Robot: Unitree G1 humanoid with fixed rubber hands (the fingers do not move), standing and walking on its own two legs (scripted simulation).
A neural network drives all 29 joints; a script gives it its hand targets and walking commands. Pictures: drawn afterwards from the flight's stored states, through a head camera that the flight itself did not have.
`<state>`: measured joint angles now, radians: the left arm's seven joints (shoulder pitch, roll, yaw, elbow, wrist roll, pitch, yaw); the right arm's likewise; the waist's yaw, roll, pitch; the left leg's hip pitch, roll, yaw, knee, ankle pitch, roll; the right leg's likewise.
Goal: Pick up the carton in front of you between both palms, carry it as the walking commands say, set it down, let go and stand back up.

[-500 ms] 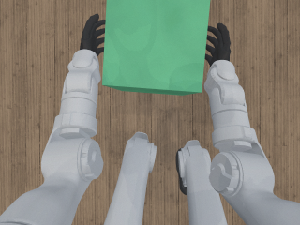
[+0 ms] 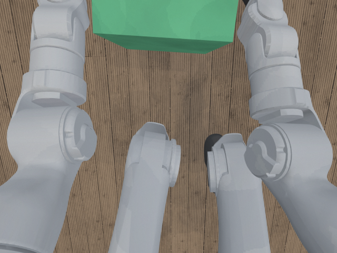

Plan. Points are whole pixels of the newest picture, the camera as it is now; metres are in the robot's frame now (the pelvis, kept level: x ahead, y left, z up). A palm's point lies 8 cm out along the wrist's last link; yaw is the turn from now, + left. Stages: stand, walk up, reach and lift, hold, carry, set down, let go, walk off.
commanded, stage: set down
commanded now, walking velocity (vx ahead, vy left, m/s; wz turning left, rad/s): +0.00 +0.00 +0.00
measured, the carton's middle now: out of the picture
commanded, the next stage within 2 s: none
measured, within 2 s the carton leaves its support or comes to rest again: rests again in 0.52 s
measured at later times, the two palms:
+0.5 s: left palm (83, 0) +0.51 +0.26 -0.20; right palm (250, 7) +0.55 -0.04 -0.20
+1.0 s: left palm out of the picture +0.53 +0.26 -0.22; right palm (252, 0) +0.57 -0.05 -0.22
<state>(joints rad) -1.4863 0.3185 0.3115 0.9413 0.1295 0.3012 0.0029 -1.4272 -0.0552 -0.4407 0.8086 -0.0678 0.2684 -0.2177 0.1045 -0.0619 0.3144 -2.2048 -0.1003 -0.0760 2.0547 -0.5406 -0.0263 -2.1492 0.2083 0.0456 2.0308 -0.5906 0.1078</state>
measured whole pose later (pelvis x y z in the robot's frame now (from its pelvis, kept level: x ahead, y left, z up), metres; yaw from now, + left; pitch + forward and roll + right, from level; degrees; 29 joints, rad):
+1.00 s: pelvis +0.00 +0.00 -0.04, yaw +0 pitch +31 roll -2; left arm -1.55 0.38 0.34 1.06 0.10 0.22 -0.12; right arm -1.55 -0.19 -0.31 1.02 0.03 0.17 -0.12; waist 0.12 -0.06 0.52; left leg -2.17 -0.02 -0.01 2.24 -0.60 0.01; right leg -2.14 0.17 0.02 2.23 -0.63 0.07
